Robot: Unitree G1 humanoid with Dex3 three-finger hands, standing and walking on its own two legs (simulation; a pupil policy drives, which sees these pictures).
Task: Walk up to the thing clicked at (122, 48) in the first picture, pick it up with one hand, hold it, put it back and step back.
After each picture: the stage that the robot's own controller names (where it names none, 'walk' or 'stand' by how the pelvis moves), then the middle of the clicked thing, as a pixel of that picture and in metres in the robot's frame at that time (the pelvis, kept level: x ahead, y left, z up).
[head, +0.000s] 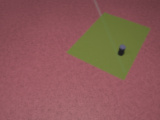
stand; (121, 50) +1.25 -0.43 -0.72
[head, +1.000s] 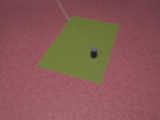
walk; (93, 52) +1.19 -0.04 -0.70
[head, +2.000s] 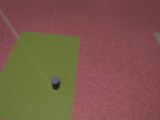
walk; (55, 83) +0.72 +0.23 -0.69
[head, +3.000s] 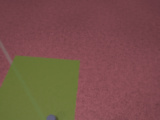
walk; out of the picture +0.45 +0.21 -0.71
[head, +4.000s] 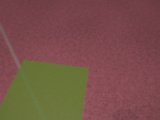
stand; out of the picture +0.36 +0.18 -0.72
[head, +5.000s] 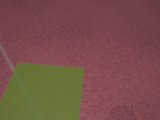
stand; out of the picture +0.35 +0.20 -0.72
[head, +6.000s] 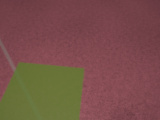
stand; out of the picture +0.36 +0.20 -0.72
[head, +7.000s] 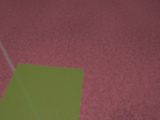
stand; out of the picture +0.36 +0.20 -0.73
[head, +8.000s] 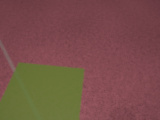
go down; out of the picture +0.35 +0.20 -0.72
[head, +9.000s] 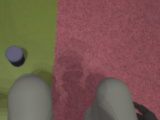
go down; (15, 57) +0.43 +0.26 -0.31
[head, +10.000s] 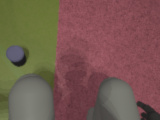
approach; (17, 56) +0.42 +0.27 -0.30
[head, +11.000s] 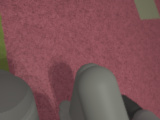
close in; out of the picture +0.38 +0.31 -0.22
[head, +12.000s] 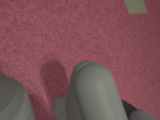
close; out of the picture +0.38 +0.31 -0.21
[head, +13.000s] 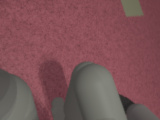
close; out of the picture +0.36 +0.30 -0.22
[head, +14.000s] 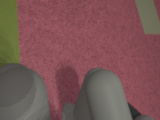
lift; out of the picture +0.32 +0.28 -0.19
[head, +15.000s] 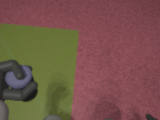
lift; (23, 84) +0.32 +0.19 +0.01
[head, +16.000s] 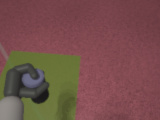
hold; (36, 86) +0.33 +0.16 +0.00
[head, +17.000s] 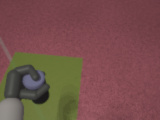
hold; (37, 87) +0.33 +0.17 +0.00
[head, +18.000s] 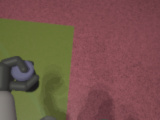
crouch; (26, 77) +0.36 +0.19 -0.06
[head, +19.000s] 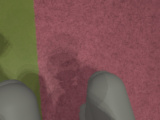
lower; out of the picture +0.45 +0.29 -0.12
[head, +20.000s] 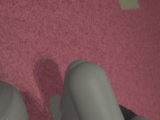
lower; out of the picture +0.41 +0.31 -0.22
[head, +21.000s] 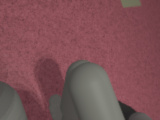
lower; out of the picture +0.40 +0.32 -0.22
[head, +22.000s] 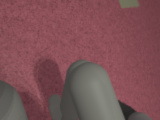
lower; out of the picture +0.40 +0.32 -0.22
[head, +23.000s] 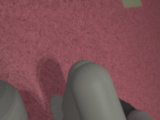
lower; out of the picture +0.40 +0.32 -0.22
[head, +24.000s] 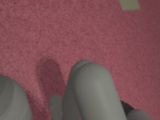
withdraw; out of the picture +0.39 +0.31 -0.22
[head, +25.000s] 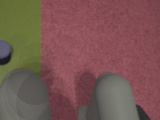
stand; (1, 53) +0.41 +0.28 -0.26
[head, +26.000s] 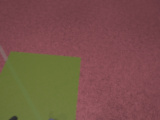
stand; out of the picture +0.38 +0.18 -0.64
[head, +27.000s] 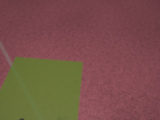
stand; out of the picture +0.39 +0.20 -0.66
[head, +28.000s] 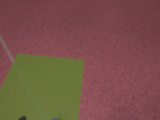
stand; out of the picture +0.39 +0.19 -0.67
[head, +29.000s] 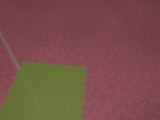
stand; out of the picture +0.41 +0.18 -0.72
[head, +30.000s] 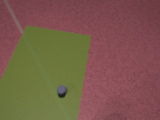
walk; (61, 91) +0.54 +0.15 -0.71
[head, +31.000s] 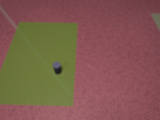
walk; (57, 68) +0.82 +0.26 -0.69
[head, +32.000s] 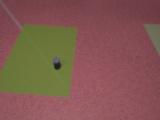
stand; (56, 63) +1.01 +0.24 -0.71
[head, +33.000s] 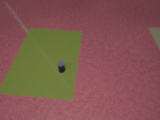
stand; (61, 67) +1.01 +0.22 -0.73
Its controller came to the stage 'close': yes
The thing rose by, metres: 0.71
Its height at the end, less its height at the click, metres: +0.00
